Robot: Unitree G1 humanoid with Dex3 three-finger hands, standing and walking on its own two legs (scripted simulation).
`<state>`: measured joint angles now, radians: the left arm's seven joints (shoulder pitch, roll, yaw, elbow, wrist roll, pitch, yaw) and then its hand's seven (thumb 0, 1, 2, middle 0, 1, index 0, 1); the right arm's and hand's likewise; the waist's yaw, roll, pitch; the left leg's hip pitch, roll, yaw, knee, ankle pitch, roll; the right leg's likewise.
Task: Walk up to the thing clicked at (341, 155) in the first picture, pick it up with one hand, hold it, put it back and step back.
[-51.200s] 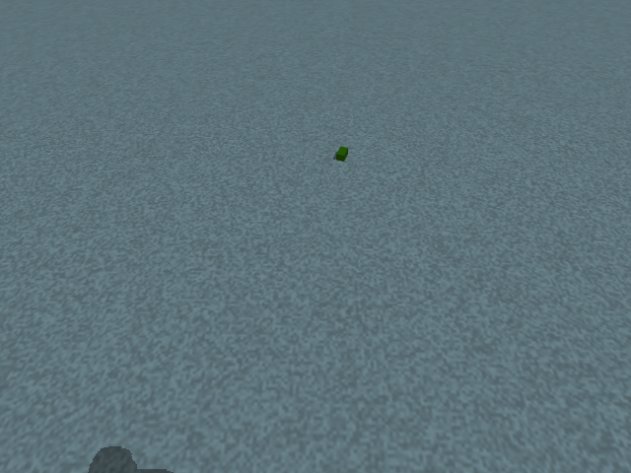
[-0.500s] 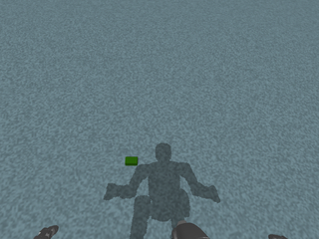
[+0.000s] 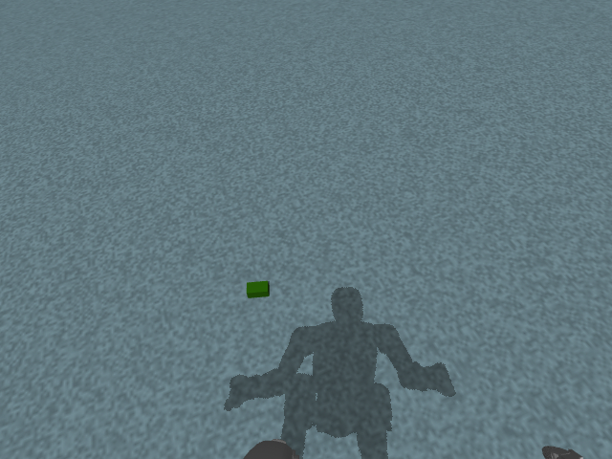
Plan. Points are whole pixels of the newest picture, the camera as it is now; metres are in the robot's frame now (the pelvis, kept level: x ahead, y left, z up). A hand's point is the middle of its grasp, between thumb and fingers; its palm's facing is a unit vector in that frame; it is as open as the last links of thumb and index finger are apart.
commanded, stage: step back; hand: left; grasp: from above
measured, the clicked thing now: (258, 289) +0.79 +0.25 -0.74
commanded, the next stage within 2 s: stand in 1.78 s
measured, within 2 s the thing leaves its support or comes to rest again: neither
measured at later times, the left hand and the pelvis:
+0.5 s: hand out of the picture -0.10 +0.24 -0.16, palm faces +0.04 -0.93 -0.36, open 7.4 cm; pelvis -0.17 -0.04 +0.00, yaw +2 degrees
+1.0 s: hand out of the picture -0.25 +0.21 -0.14, palm faces +0.12 -0.89 -0.44, open 7.4 cm; pelvis -0.28 -0.08 -0.01, yaw +6 degrees
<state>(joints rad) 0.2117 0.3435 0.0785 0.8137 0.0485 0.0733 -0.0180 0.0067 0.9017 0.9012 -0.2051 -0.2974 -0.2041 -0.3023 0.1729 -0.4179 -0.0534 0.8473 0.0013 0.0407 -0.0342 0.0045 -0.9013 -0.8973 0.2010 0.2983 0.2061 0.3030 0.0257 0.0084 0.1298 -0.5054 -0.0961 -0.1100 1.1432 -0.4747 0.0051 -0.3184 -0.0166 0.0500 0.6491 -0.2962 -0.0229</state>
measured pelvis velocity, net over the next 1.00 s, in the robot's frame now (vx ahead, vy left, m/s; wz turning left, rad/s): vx -0.28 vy -0.08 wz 0.11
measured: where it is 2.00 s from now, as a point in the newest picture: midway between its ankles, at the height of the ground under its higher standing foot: outside the picture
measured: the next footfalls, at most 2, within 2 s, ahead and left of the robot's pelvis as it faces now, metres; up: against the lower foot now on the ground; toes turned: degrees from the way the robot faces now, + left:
left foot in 0.20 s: -0.06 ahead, +0.10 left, +0.00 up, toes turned +4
right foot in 0.58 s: -0.17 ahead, -0.20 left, +0.00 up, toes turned +4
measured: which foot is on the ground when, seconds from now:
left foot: up 0.00-0.18, down 0.20-0.62, up 0.64-0.94, down 0.96-1.00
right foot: down 0.00-0.22, up 0.24-0.56, down 0.58-1.00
